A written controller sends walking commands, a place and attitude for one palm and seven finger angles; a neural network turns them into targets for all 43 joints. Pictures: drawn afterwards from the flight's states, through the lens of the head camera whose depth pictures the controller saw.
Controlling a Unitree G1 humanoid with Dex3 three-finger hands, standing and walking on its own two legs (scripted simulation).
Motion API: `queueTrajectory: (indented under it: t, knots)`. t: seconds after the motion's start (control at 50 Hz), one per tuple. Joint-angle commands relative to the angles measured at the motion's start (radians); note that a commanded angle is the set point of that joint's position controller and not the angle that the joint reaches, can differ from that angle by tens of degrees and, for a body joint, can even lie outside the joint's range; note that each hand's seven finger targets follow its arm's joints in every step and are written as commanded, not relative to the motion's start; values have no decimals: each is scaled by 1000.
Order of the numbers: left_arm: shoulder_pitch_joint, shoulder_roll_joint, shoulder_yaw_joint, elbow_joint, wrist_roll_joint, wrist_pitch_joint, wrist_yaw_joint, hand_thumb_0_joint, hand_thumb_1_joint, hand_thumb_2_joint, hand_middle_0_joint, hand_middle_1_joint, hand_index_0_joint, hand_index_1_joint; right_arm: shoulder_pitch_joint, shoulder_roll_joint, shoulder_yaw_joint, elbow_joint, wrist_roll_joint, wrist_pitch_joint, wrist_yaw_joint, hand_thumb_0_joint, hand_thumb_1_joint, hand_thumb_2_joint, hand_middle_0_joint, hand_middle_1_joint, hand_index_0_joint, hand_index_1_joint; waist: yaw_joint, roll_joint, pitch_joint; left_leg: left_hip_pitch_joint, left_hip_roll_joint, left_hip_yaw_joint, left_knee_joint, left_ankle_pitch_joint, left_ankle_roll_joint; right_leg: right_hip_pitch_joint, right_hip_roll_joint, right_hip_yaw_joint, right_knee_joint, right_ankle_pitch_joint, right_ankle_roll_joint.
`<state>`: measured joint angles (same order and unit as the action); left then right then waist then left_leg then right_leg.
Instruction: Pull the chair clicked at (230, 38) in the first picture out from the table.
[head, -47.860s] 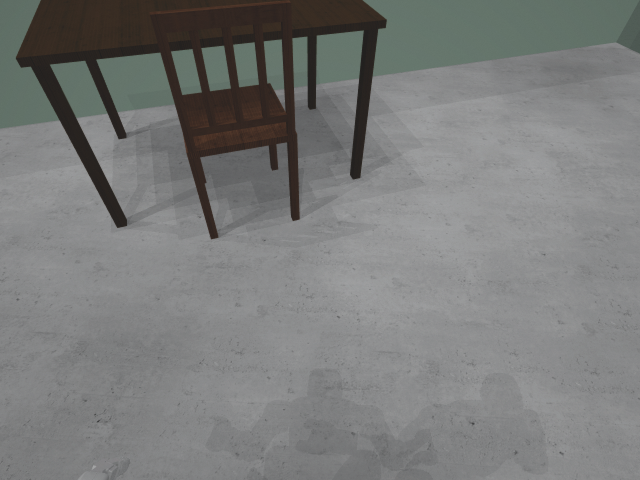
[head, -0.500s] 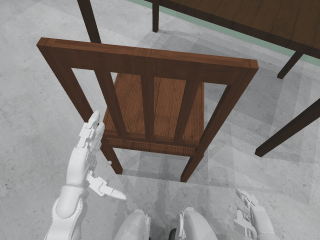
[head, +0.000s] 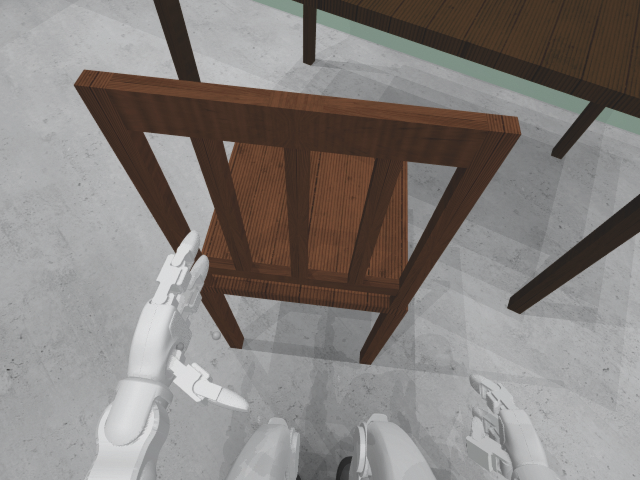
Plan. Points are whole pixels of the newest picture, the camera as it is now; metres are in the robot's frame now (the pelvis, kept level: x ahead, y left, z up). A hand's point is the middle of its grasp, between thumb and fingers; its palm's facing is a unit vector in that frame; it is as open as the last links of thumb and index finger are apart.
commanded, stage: aim the fingers beside a spindle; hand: left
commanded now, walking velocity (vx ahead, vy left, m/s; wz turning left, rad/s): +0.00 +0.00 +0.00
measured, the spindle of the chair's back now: (298, 223) +0.43 +0.05 +0.02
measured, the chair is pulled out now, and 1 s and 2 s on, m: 0.25 0.25 0.25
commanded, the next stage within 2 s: none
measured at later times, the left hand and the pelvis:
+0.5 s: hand (219, 329) +0.28 +0.12 +0.05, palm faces -0.09 -1.00 -0.01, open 16.9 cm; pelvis +0.01 +0.01 +0.01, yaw +0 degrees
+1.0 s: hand (236, 351) +0.27 +0.11 +0.00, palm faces -0.11 -0.99 +0.01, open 16.9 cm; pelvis +0.00 -0.01 +0.00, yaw -1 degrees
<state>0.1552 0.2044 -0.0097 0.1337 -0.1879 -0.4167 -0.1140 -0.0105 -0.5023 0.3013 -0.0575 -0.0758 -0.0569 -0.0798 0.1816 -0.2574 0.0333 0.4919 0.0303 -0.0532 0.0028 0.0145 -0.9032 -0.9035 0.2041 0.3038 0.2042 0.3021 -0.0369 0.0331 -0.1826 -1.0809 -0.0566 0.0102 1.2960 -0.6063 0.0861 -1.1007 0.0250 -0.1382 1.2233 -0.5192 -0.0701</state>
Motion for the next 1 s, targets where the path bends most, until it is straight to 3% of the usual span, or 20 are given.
queueTrajectory:
  t: [0.0, 0.12, 0.2, 0.3, 0.34, 0.4, 0.44, 0.46, 0.48, 0.5, 0.56, 0.64, 0.7, 0.76, 0.8, 0.82, 0.86, 0.92, 0.94, 0.98]
  knots:
    - [-58, 89, 42, -324, -7, -74, 10, 0, -500, 300, -60, -80, -60, -80, 6, -129, -65, -155, -1, -45, -13, 0, -900, -900, 200, 300, 200, 300, 9, 44, -385, 252, 52, -118, -218, 429, -76, 304, -19, 104, -141, 282, 30]
    - [10, 77, 74, -192, 14, -60, 50, 0, -500, 300, -60, -80, -60, -80, 2, -128, -62, -145, -5, -30, -6, 0, -900, -900, 200, 300, 200, 300, -3, -46, -276, 144, 48, -104, -212, 333, -65, 290, -13, 104, -151, 232, 32]
    - [-69, 45, 19, -159, 14, -56, 14, 0, -500, 300, -60, -80, -60, -80, -4, -137, -62, -149, -1, -31, -10, 0, -900, -900, 200, 300, 200, 300, -29, -40, -243, 111, 48, -103, -198, 250, -58, 248, -16, 112, -161, 162, 35]
    - [-99, 76, 12, -384, -3, -105, 6, 0, -500, 300, -60, -80, -60, -80, 2, -127, -67, -159, -3, -55, -17, 0, -900, -900, 200, 300, 200, 300, 8, 99, -410, 299, 55, -130, -220, 451, -87, 277, -21, 103, -134, 270, 26]
    - [-40, 87, 22, -413, 1, -103, 26, 0, -500, 300, -60, -80, -60, -80, 13, -126, -68, -156, -5, -55, -14, 0, -900, -900, 200, 300, 200, 300, 17, 114, -424, 358, 66, -147, -231, 535, -104, 261, -18, 93, -129, 290, 25]
    - [14, 40, -3, -299, 19, -68, 56, 0, -500, 300, -60, -80, -60, -80, 14, -124, -65, -144, -7, -42, -5, 0, -900, -900, 200, 300, 200, 300, -6, 37, -319, 279, 64, -141, -230, 462, -96, 242, -15, 84, -140, 259, 31]
    - [52, 18, -1, -168, 38, -34, 61, 0, -500, 300, -60, -80, -60, -80, 16, -129, -64, -143, -7, -26, -1, 0, -900, -900, 200, 300, 200, 300, -24, -60, -247, 183, 58, -125, -217, 371, -79, 238, -10, 81, -144, 232, 35]
    - [73, 20, 15, -115, 40, -19, 60, 0, -500, 300, -60, -80, -60, -80, 12, -132, -64, -147, -5, -18, 0, 0, -900, -900, 200, 300, 200, 300, -17, -99, -219, 134, 54, -116, -216, 312, -72, 245, -10, 84, -148, 202, 35]
    - [46, -1, -12, -94, 45, -10, 51, 0, -500, 300, -60, -80, -60, -80, 0, -134, -63, -154, -3, -14, 1, 0, -900, -900, 200, 300, 200, 300, -26, -104, -199, 106, 49, -110, -211, 268, -66, 236, -12, 90, -153, 178, 36]
    - [37, 25, 19, -90, 41, -8, 48, 0, -500, 300, -60, -80, -60, -80, -2, -136, -64, -160, -2, -11, -1, 0, -900, -900, 200, 300, 200, 300, -15, -114, -208, 88, 47, -102, -208, 241, -62, 246, -13, 98, -154, 157, 35]
    - [-59, 72, 46, -229, 29, -49, 37, 0, -500, 300, -60, -80, -60, -80, -9, -129, -66, -178, -2, -17, -8, 0, -900, -900, 200, 300, 200, 300, 5, -27, -304, 131, 42, -97, -205, 280, -63, 286, -17, 118, -146, 189, 31]
    - [-94, 146, 81, -519, 2, -144, 56, 0, -500, 300, -60, -80, -60, -80, 4, -109, -64, -165, -7, -47, -18, 0, -900, -900, 200, 300, 200, 300, 36, 131, -486, 320, 47, -111, -216, 498, -93, 341, -16, 126, -131, 328, 20]
    - [9, 54, -3, -430, -3, -131, 53, 0, -500, 300, -60, -80, -60, -80, 13, -108, -60, -140, -6, -57, -7, 0, -900, -900, 200, 300, 200, 300, -2, 103, -390, 341, 60, -132, -223, 540, -99, 290, -15, 100, -149, 330, 28]
    - [80, -44, -79, -125, 28, -38, 17, 0, -500, 300, -60, -80, -60, -80, 22, -132, -62, -122, 0, -39, -1, 0, -900, -900, 200, 300, 200, 300, -67, -69, -197, 164, 64, -125, -200, 358, -68, 216, -11, 84, -163, 243, 41]
    - [65, -62, -91, -6, 34, 23, -16, 0, -500, 300, -60, -80, -60, -80, 16, -145, -64, -135, 10, -24, -2, 0, -900, -900, 200, 300, 200, 300, -69, -145, -123, 68, 54, -106, -199, 215, -54, 209, -14, 93, -183, 152, 42]
    - [72, -41, -66, 17, 36, 38, -25, 0, -500, 300, -60, -80, -60, -80, 5, -148, -66, -144, 14, -21, -3, 0, -900, -900, 200, 300, 200, 300, -50, -145, -115, 52, 50, -94, -200, 189, -51, 219, -17, 103, -188, 125, 38]
    - [-26, 19, -14, -61, 32, 28, -22, 0, -500, 300, -60, -80, -60, -80, -2, -145, -67, -171, 12, -20, -10, 0, -900, -900, 200, 300, 200, 300, -27, -104, -199, 56, 42, -83, -193, 183, -47, 253, -22, 120, -178, 115, 37]
    - [-142, 245, 197, -418, 15, -91, 53, 0, -500, 300, -60, -80, -60, -80, 0, -119, -68, -189, -5, -33, -26, 0, -900, -900, 200, 300, 200, 300, 66, 70, -433, 150, 34, -72, -192, 342, -64, 385, -19, 149, -129, 248, 19]
    - [-137, 248, 202, -545, 8, -134, 81, 0, -500, 300, -60, -80, -60, -80, 6, -97, -61, -191, -8, -39, -26, 0, -900, -900, 200, 300, 200, 300, 83, 129, -520, 228, 29, -69, -208, 420, -73, 423, -18, 158, -132, 309, 16]
    - [-67, 219, 187, -599, -9, -182, 127, 0, -500, 300, -60, -80, -60, -80, 22, -75, -53, -161, -9, -52, -21, 0, -900, -900, 200, 300, 200, 300, 68, 163, -522, 303, 32, -79, -223, 512, -93, 414, -13, 146, -137, 363, 16]
